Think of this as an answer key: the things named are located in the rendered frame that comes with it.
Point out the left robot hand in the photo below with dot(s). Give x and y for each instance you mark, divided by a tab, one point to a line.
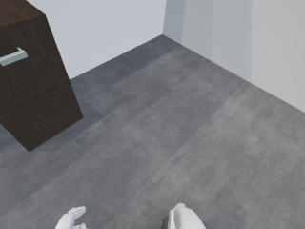
67	220

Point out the handle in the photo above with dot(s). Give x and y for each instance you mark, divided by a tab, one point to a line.
13	57

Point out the robot right thigh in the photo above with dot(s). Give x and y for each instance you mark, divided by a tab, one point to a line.
184	218

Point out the drawer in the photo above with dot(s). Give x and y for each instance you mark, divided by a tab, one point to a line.
33	39

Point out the cabinet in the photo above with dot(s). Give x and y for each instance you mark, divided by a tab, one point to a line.
37	101

